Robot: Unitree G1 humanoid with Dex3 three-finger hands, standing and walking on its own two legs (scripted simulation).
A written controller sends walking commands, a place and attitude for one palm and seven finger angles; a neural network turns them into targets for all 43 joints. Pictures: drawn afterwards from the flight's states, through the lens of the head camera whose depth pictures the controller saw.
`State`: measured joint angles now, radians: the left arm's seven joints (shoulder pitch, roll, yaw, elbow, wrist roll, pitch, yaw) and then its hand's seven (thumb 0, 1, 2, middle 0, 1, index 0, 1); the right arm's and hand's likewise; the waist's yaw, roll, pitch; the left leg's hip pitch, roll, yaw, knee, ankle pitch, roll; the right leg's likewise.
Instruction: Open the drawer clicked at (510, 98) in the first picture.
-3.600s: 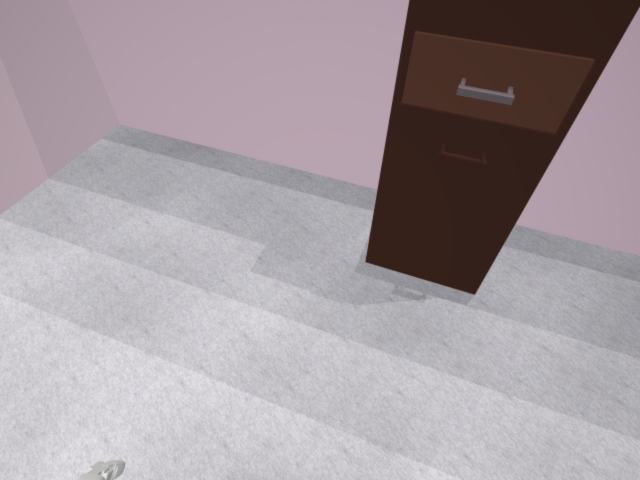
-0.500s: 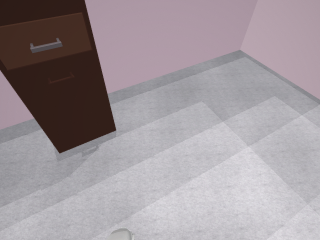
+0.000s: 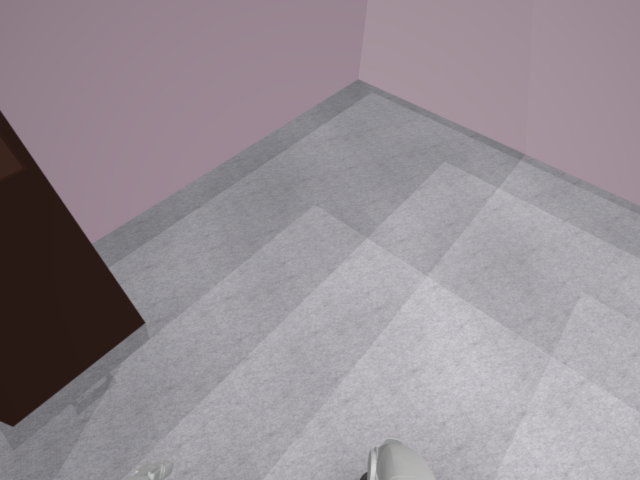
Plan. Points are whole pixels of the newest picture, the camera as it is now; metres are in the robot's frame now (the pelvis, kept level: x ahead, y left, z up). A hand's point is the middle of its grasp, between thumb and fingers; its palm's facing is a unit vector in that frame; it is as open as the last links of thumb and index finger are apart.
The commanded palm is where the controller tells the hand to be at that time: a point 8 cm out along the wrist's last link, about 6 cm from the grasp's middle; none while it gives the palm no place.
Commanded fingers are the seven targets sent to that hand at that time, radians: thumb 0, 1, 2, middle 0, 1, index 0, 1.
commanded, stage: walk to a spot facing it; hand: left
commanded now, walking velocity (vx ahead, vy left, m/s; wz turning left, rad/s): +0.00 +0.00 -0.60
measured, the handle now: out of the picture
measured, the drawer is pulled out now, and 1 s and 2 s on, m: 0.00 0.00 0.00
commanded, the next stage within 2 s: turn to face it in 0.04 s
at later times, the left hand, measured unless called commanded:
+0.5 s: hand (224, 431) +0.22 +0.15 -0.19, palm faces +0.05 -0.99 -0.13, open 7.3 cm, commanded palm none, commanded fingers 0.00 0.90 0.90 -0.20 -0.30 -0.20 -0.30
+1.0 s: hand out of the picture +0.14 +0.20 -0.16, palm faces +0.30 -0.92 -0.26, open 7.4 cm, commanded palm none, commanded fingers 0.00 0.90 0.90 -0.20 -0.30 -0.20 -0.30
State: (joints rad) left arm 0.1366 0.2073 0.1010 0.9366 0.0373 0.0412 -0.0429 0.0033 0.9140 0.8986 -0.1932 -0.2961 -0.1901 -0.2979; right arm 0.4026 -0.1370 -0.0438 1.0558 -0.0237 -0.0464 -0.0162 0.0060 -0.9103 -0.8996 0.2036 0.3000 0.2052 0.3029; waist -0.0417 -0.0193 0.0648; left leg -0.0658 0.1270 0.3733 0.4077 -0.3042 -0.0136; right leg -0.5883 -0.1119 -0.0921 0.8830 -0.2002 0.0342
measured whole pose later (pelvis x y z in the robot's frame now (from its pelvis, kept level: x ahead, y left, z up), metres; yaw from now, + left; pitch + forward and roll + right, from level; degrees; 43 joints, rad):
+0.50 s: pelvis +0.11 -0.01 -0.02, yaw +2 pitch -1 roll -3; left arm 0.14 0.15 0.04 0.96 0.02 0.01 0.03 0.00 0.91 0.90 -0.20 -0.30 -0.20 -0.30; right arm 0.24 -0.16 -0.04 0.98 -0.01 0.03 0.00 0.00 -0.92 -0.90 0.20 0.30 0.20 0.30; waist -0.03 -0.01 0.03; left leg -0.35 0.09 0.11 0.68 -0.31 -0.02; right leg -0.28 -0.05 -0.23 0.59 -0.27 -0.02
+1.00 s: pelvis +0.10 -0.03 +0.00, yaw +17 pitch +2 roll -2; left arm 0.15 0.23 0.08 0.92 0.01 0.04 0.02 0.00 0.91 0.90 -0.20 -0.30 -0.19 -0.30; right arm 0.23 -0.22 -0.08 0.95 -0.02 0.05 0.01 0.01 -0.90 -0.90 0.21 0.30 0.21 0.30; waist -0.05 0.03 0.04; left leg -0.37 -0.06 -0.11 0.46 -0.12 0.04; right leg -0.32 -0.02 0.00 0.72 -0.42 0.06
